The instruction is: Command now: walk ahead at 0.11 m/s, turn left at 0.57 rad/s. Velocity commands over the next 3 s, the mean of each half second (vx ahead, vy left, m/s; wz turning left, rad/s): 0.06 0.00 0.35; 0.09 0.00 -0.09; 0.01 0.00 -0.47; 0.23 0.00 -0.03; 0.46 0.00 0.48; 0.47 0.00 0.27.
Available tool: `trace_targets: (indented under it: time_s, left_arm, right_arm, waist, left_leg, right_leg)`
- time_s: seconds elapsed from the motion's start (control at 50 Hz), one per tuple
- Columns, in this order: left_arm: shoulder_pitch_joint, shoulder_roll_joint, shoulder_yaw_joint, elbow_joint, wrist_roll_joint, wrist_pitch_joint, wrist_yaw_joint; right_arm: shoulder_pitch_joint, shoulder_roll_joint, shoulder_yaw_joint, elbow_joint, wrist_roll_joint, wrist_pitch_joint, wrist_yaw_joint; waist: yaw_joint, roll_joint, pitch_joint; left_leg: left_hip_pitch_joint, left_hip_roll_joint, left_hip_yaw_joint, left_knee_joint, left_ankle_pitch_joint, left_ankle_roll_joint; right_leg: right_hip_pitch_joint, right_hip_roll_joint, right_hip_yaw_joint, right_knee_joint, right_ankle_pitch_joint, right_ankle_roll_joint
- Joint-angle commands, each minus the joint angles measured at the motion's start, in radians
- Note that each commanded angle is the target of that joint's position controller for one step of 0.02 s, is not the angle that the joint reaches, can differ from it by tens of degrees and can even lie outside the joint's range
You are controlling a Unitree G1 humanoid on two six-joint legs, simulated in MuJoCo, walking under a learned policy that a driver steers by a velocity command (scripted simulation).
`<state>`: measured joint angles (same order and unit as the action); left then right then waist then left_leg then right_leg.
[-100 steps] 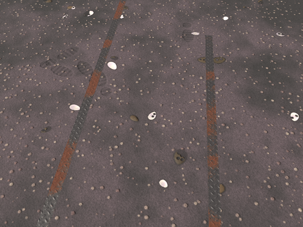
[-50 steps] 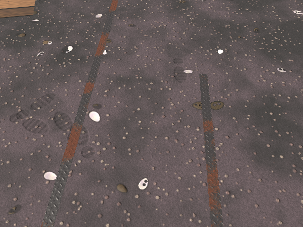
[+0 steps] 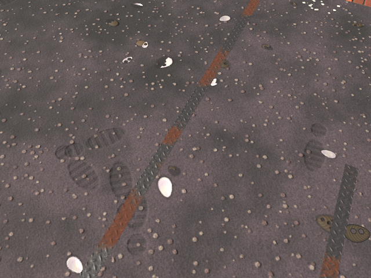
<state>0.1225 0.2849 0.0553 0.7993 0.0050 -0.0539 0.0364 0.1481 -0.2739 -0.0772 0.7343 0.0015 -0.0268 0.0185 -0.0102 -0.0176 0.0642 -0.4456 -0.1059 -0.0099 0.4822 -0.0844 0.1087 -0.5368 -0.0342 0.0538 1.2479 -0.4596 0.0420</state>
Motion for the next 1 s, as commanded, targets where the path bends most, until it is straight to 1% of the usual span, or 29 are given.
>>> trace_targets:
  time_s: [0.02,0.06,0.12,0.18,0.28,0.32,0.34,0.36,0.38,0.4,0.42,0.44,0.48,0.5,0.54,0.58,0.62,0.64,0.66,0.68,0.7,0.72,0.74,0.8,0.84,0.88,0.92,0.96,1.0]
  left_arm:
    - [0.125,0.072,0.024,-0.044,0.010,0.023,0.019]
    - [0.101,0.069,0.023,-0.058,0.012,0.029,0.027]
    - [0.046,0.074,0.025,-0.084,0.007,0.041,0.031]
    - [0.017,0.071,0.023,-0.098,0.002,0.041,0.026]
    - [0.020,0.068,0.019,-0.113,-0.005,0.017,0.005]
    - [0.073,0.052,0.017,-0.099,-0.005,0.006,-0.011]
    - [0.086,0.082,0.024,-0.099,0.009,0.003,-0.016]
    - [0.089,0.155,0.035,-0.114,0.032,0.005,-0.014]
    - [0.068,0.160,0.038,-0.102,0.049,0.010,-0.016]
    - [0.051,0.112,0.028,-0.121,0.043,0.006,-0.015]
    - [0.052,0.114,0.031,-0.122,0.030,0.004,-0.011]
    - [0.042,0.122,0.033,-0.126,0.017,0.005,-0.009]
    - [0.053,0.091,0.024,-0.108,-0.002,0.011,-0.008]
    - [0.073,0.094,0.027,-0.098,-0.007,0.020,-0.011]
    - [0.113,0.128,0.039,-0.089,-0.011,0.034,-0.009]
    - [0.119,0.110,0.031,-0.086,-0.001,0.032,-0.009]
    - [0.096,0.095,0.021,-0.082,-0.013,0.029,-0.013]
    - [0.105,0.077,0.014,-0.079,-0.014,0.023,-0.014]
    - [0.116,0.050,0.004,-0.082,-0.003,0.011,-0.020]
    - [0.152,0.011,-0.007,-0.089,0.016,-0.005,-0.028]
    - [0.135,0.003,-0.015,-0.088,0.022,-0.009,-0.027]
    - [0.097,0.043,-0.006,-0.087,0.018,-0.006,-0.026]
    - [0.083,0.056,-0.002,-0.083,0.010,0.000,-0.024]
    - [0.078,0.089,0.007,-0.099,-0.008,0.020,-0.016]
    - [0.068,0.089,0.012,-0.118,-0.016,0.029,-0.015]
    - [0.051,0.071,0.016,-0.140,-0.016,0.046,-0.019]
    - [0.022,0.064,0.023,-0.163,-0.022,0.064,-0.027]
    - [0.035,0.055,0.023,-0.162,-0.025,0.078,-0.031]
    - [0.051,0.052,0.023,-0.166,-0.026,0.084,-0.041]
  right_arm:
    - [-0.001,-0.142,-0.038,-0.084,-0.009,-0.008,-0.014]
    - [0.015,-0.159,-0.044,-0.092,-0.003,0.000,-0.028]
    - [0.011,-0.162,-0.044,-0.113,0.008,0.023,-0.047]
    - [0.004,-0.145,-0.035,-0.124,0.001,0.037,-0.057]
    - [0.028,-0.124,-0.018,-0.122,-0.013,0.049,-0.052]
    - [0.016,-0.105,-0.004,-0.121,-0.003,0.054,-0.050]
    - [0.052,-0.089,0.002,-0.115,-0.001,0.053,-0.051]
    - [0.099,-0.051,0.012,-0.119,-0.015,0.046,-0.050]
    - [0.075,-0.080,-0.001,-0.145,-0.004,0.035,-0.045]
    - [0.029,-0.144,-0.018,-0.146,-0.013,0.026,-0.044]
    - [0.004,-0.161,-0.031,-0.142,-0.003,0.028,-0.043]
    - [0.021,-0.138,-0.031,-0.119,-0.002,0.040,-0.046]
    - [0.058,-0.056,-0.008,-0.094,-0.007,0.055,-0.040]
    - [0.039,-0.028,0.004,-0.092,0.001,0.053,-0.032]
    - [-0.032,-0.031,0.007,-0.113,0.015,0.034,-0.021]
    - [-0.063,-0.028,0.008,-0.117,0.015,0.016,-0.021]
    - [0.009,-0.014,0.009,-0.082,0.004,0.003,-0.022]
    - [0.037,-0.031,0.005,-0.072,-0.006,0.004,-0.024]
    - [0.072,-0.079,-0.003,-0.074,-0.013,0.006,-0.033]
    - [0.073,-0.141,-0.015,-0.068,-0.017,0.015,-0.040]
    - [0.048,-0.080,-0.001,-0.061,-0.013,0.022,-0.034]
    - [0.011,-0.046,0.009,-0.073,-0.013,0.023,-0.029]
    - [0.007,-0.051,0.009,-0.070,-0.020,0.021,-0.029]
    - [0.047,-0.110,-0.006,-0.060,-0.010,0.008,-0.040]
    - [0.078,-0.137,-0.018,-0.055,-0.004,0.017,-0.055]
    - [0.078,-0.134,-0.020,-0.059,-0.005,0.026,-0.066]
    - [0.079,-0.153,-0.028,-0.063,-0.013,0.022,-0.068]
    - [0.009,-0.158,-0.035,-0.072,-0.001,0.020,-0.067]
    - [-0.047,-0.159,-0.038,-0.079,0.004,0.028,-0.065]
  waist:
    - [0.051,0.068,-0.199]
    - [0.039,0.082,-0.227]
    - [0.019,0.110,-0.231]
    - [0.000,0.145,-0.204]
    - [-0.019,0.171,-0.200]
    - [0.025,0.158,-0.191]
    - [0.021,0.122,-0.184]
    - [-0.022,-0.069,-0.195]
    - [-0.041,-0.268,-0.138]
    - [0.003,-0.220,-0.143]
    - [0.017,-0.174,-0.139]
    - [0.010,-0.125,-0.136]
    - [0.003,-0.101,-0.141]
    - [0.025,-0.130,-0.112]
    - [0.065,-0.192,-0.065]
    - [0.071,-0.175,-0.049]
    - [0.016,-0.154,-0.088]
    - [0.003,-0.142,-0.130]
    - [0.003,-0.085,-0.188]
    - [0.055,0.079,-0.201]
    - [0.046,0.159,-0.198]
    - [0.030,0.136,-0.139]
    - [0.021,0.129,-0.110]
    - [0.003,0.116,-0.086]
    - [-0.008,0.141,-0.099]
    - [-0.017,0.203,-0.089]
    - [-0.030,0.153,-0.071]
    - [-0.004,0.120,-0.069]
    - [0.010,0.140,-0.093]
  left_leg:
    - [0.140,0.255,-0.294,-0.162,0.368,0.188]
    - [0.159,0.250,-0.304,-0.148,0.342,0.178]
    - [0.164,0.230,-0.352,-0.158,0.062,0.141]
    - [0.151,0.223,-0.373,-0.164,-0.120,0.117]
    - [0.184,0.248,-0.417,-0.102,0.004,0.116]
    - [0.169,0.216,-0.402,-0.053,0.053,0.079]
    - [0.124,0.179,-0.376,-0.013,-0.006,0.033]
    - [0.032,0.076,-0.266,0.152,-0.228,-0.030]
    - [-0.052,-0.004,-0.128,0.210,-0.419,-0.075]
    - [-0.044,0.035,-0.130,0.356,-0.479,-0.111]
    - [-0.072,0.034,-0.120,0.455,-0.471,-0.130]
    - [-0.084,0.044,-0.114,0.522,-0.458,-0.152]
    - [-0.072,0.088,-0.080,0.473,-0.365,-0.169]
    - [-0.060,0.081,-0.028,0.406,-0.338,-0.169]
    - [-0.037,0.069,0.028,0.302,-0.344,-0.151]
    - [0.030,0.072,0.026,0.146,-0.343,-0.133]
    - [0.205,0.063,0.037,-0.107,-0.130,-0.111]
    - [0.322,0.084,0.003,-0.161,-0.029,-0.099]
    - [0.454,0.173,-0.086,-0.129,0.130,-0.081]
    - [0.481,0.240,-0.150,-0.043,0.262,-0.032]
    - [0.377,0.253,-0.164,-0.051,0.140,0.016]
    - [0.333,0.224,-0.156,-0.061,0.070,0.012]
    - [0.322,0.204,-0.135,-0.057,0.055,-0.005]
    - [0.334,0.216,-0.122,-0.028,0.199,-0.012]
    - [0.366,0.299,-0.168,-0.029,0.331,0.042]
    - [0.374,0.413,-0.248,-0.066,0.410,0.127]
    - [0.388,0.490,-0.284,-0.099,0.448,0.182]
    - [0.355,0.458,-0.197,-0.107,0.414,0.147]
    - [0.309,0.414,-0.098,-0.096,0.419,0.113]
  right_leg:
    - [0.000,-0.011,0.016,-0.114,0.059,0.013]
    - [-0.019,0.002,0.024,-0.189,0.094,0.031]
    - [-0.040,0.012,0.046,-0.279,0.158,0.043]
    - [-0.021,0.009,0.043,-0.369,0.189,0.043]
    - [0.109,0.021,0.010,-0.541,0.126,0.015]
    - [0.250,0.033,-0.019,-0.777,0.256,-0.020]
    - [0.340,-0.024,0.022,-0.846,0.353,-0.048]
    - [0.422,-0.207,0.193,-0.874,0.546,-0.121]
    - [0.350,-0.321,0.347,-0.913,0.640,-0.268]
    - [0.322,-0.346,0.377,-0.936,0.625,-0.321]
    - [0.347,-0.315,0.342,-0.922,0.622,-0.308]
    - [0.356,-0.276,0.286,-0.905,0.636,-0.284]
    - [0.364,-0.208,0.215,-0.936,0.375,-0.229]
    - [0.349,-0.165,0.187,-0.972,0.191,-0.212]
    - [0.340,-0.155,0.200,-1.014,0.032,-0.218]
    - [0.353,-0.156,0.186,-0.980,0.148,-0.227]
    - [0.342,-0.140,0.140,-0.893,0.396,-0.211]
    - [0.314,-0.128,0.122,-0.857,0.480,-0.173]
    - [0.259,-0.099,0.089,-0.805,0.458,-0.113]
    - [0.197,-0.009,-0.006,-0.751,0.319,-0.056]
    - [0.254,-0.007,-0.029,-0.759,0.235,-0.019]
    - [0.252,-0.002,-0.037,-0.742,0.251,-0.003]
    - [0.231,0.003,-0.038,-0.726,0.284,-0.002]
    - [0.183,0.003,-0.018,-0.662,0.391,-0.017]
    - [0.121,0.014,-0.032,-0.576,0.300,-0.014]
    - [0.037,0.022,-0.051,-0.432,-0.020,-0.009]
    - [-0.067,-0.011,-0.017,-0.247,-0.180,-0.005]
    - [-0.035,-0.032,-0.025,-0.287,-0.101,0.000]
    - [0.066,-0.022,-0.068,-0.364,-0.005,-0.001]
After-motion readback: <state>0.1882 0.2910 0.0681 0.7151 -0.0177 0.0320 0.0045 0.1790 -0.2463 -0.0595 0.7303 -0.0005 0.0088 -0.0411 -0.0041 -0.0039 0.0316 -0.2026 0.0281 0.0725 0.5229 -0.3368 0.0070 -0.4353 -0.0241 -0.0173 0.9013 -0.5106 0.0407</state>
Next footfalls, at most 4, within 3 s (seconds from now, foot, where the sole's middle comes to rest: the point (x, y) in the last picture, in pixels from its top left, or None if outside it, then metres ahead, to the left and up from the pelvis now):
0.34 right None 0.13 -0.17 -0.77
0.66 left None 0.08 0.09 -0.77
1.12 right None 0.16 -0.16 -0.77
1.66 left None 0.18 0.06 -0.76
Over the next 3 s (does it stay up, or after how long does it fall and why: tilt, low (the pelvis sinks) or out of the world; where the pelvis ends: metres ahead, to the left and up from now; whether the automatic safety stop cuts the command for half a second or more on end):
stays up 0.73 -0.07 0.00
